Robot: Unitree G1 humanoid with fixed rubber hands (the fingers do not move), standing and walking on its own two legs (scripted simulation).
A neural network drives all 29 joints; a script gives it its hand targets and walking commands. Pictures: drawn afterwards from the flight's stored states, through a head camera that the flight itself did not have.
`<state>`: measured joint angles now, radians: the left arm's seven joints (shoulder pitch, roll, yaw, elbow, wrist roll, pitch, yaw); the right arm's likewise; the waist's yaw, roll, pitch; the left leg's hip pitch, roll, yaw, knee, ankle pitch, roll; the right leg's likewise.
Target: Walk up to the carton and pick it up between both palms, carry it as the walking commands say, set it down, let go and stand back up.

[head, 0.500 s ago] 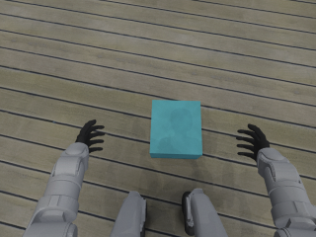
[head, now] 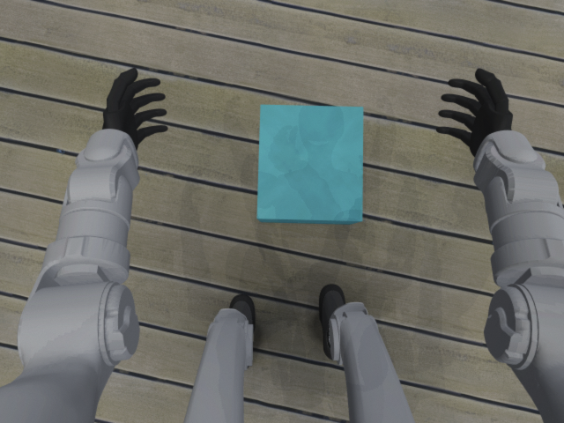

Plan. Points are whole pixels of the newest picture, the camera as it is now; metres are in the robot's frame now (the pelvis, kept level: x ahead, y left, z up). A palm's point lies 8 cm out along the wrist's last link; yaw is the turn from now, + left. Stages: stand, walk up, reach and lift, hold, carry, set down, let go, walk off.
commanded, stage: reach and lift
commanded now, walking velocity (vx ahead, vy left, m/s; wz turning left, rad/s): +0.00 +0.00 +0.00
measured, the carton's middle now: (308, 168) +0.54 -0.06 -0.59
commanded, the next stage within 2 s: none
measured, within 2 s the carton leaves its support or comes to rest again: neither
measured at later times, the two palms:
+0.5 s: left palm (136, 112) +0.54 +0.22 -0.15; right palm (462, 104) +0.53 -0.24 -0.14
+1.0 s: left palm (180, 148) +0.53 +0.21 -0.33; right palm (411, 145) +0.53 -0.24 -0.33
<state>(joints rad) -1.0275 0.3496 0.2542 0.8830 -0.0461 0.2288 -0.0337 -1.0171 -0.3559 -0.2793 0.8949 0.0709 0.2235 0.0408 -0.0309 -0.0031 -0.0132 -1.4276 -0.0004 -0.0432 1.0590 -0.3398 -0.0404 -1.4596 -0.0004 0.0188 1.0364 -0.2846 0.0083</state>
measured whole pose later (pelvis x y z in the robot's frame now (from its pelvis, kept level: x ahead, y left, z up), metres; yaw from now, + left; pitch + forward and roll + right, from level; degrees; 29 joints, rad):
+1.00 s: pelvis -0.05 +0.00 -0.17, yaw +0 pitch +35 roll +0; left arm -1.52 0.48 0.20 0.81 -0.15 0.26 0.05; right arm -1.52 -0.53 -0.25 0.88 0.16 0.23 0.00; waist -0.02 0.00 0.54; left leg -1.86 -0.04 -0.06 1.81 -0.56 -0.05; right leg -1.89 0.02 0.04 1.78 -0.46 0.03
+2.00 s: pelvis -0.04 +0.01 -0.32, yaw +0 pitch +33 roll +0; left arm -1.55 0.44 0.07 1.15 -0.23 0.09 0.08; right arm -1.55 -0.52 -0.15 1.24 0.23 0.06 -0.03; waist -0.02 0.01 0.52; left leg -2.23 -0.02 -0.04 2.31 -0.66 -0.04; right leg -2.26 -0.02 0.03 2.28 -0.59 0.02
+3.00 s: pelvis -0.05 +0.00 -0.31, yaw +0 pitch +34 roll +0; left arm -1.61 0.33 0.14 1.14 -0.11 0.12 0.06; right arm -1.64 -0.47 -0.05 1.30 0.26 0.08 -0.05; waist -0.02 -0.01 0.52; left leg -2.22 -0.02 -0.05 2.27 -0.64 -0.05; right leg -2.26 -0.01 0.01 2.23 -0.56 0.01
